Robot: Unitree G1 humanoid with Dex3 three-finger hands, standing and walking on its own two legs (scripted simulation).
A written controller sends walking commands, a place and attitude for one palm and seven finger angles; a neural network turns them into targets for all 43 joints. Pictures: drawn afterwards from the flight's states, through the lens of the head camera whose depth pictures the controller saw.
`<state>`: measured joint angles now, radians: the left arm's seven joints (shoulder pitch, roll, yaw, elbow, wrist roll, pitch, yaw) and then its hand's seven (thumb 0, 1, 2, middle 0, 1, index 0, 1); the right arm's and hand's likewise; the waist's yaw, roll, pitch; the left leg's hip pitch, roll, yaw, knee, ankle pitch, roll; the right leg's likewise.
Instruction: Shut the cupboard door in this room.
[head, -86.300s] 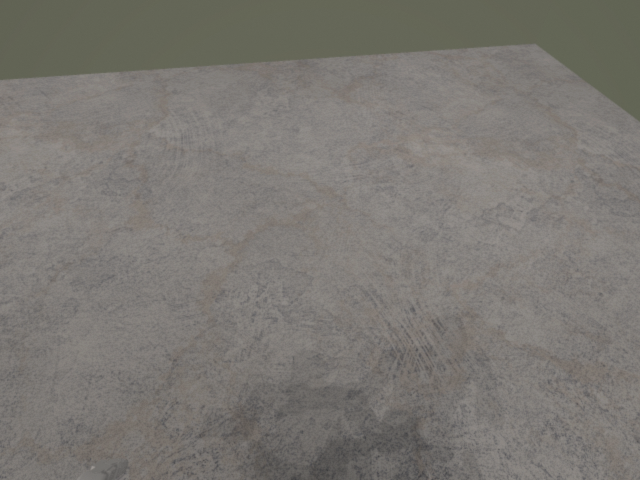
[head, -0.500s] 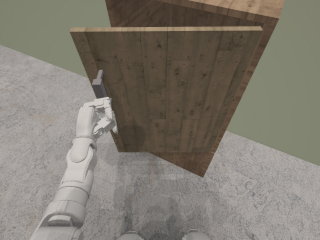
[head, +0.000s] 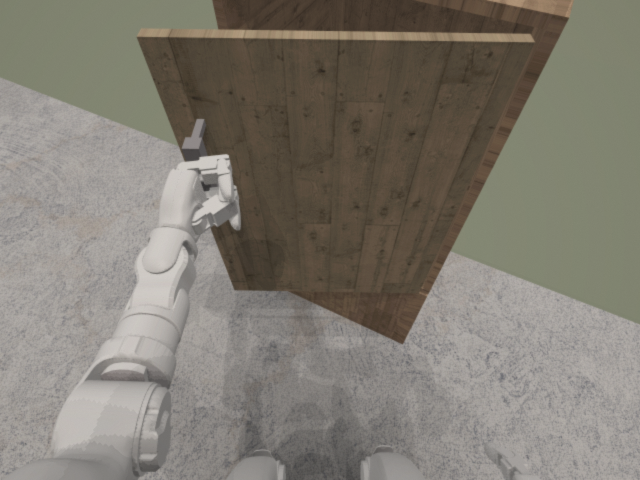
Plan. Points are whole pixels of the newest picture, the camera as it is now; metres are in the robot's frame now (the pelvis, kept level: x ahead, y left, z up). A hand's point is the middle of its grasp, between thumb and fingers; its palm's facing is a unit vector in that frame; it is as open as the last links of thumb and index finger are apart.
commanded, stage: push the door shut along its arc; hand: left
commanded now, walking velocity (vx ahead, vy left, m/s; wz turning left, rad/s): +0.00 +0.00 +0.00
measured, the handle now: (207, 168) +0.51 +0.16 +0.08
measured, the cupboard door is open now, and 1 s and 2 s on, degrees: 26 13 0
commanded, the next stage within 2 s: pull the fist back off the door in 1.54 s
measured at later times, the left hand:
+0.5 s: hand (255, 172) +0.49 +0.09 +0.08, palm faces -0.25 -0.97 -0.02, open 3.1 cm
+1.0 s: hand (278, 142) +0.56 +0.06 +0.08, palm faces -0.35 -0.94 -0.02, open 3.1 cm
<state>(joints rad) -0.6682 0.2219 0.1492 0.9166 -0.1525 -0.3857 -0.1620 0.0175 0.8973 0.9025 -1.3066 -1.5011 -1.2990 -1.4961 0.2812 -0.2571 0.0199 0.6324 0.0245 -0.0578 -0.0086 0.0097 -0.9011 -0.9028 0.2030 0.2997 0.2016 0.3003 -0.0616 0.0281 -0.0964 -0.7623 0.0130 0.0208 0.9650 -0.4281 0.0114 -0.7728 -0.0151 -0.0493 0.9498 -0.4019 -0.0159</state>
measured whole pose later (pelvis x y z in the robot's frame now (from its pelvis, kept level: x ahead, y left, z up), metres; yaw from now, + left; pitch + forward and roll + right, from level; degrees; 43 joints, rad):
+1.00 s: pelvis +0.00 +0.01 -0.03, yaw -2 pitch +24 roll -2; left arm -1.21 0.47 0.24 1.29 -0.08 -0.28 -0.34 0.01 0.90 0.93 -1.29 -1.50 -1.30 -1.50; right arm 0.41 -0.28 0.03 0.66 -0.01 -0.05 0.01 0.01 -0.90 -0.90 0.20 0.30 0.20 0.30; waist -0.23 0.06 -0.10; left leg -1.07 0.04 0.01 1.13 -0.48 0.02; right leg -1.07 0.01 -0.06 1.06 -0.42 -0.01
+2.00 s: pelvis +0.00 +0.00 -0.04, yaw -2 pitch +29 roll -3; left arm -1.38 0.35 0.29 1.37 0.11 -0.27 0.23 0.01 0.91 0.95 -1.29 -1.50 -1.30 -1.50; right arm 0.48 -0.22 0.02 0.67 -0.11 -0.03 0.12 0.00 -0.90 -0.90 0.20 0.30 0.20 0.30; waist -0.30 0.08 -0.12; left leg -1.18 0.05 0.00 1.16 -0.49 0.01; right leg -1.17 0.02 -0.07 1.09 -0.43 -0.02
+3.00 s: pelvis +0.03 -0.01 +0.03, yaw -2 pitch +10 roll +0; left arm -0.45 0.12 0.11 0.60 -0.10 -0.32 0.09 0.02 0.90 0.90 -1.30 -1.50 -1.30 -1.50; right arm 0.37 -0.24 -0.01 0.62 0.01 0.03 0.03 0.01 -0.90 -0.90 0.20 0.30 0.20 0.30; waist -0.06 0.05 -0.09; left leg -0.55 0.04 0.04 0.77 -0.39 -0.01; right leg -0.58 0.02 -0.03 0.76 -0.36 -0.03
